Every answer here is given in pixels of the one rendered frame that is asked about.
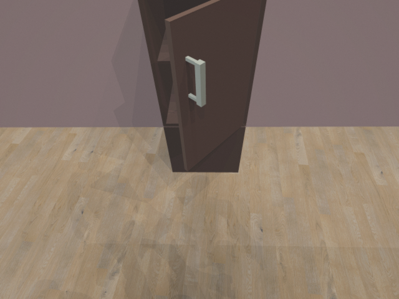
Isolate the handle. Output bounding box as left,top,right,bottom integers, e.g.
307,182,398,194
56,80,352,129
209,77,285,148
185,56,206,107

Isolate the cupboard door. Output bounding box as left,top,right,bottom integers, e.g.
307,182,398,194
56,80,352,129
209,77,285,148
165,0,261,171

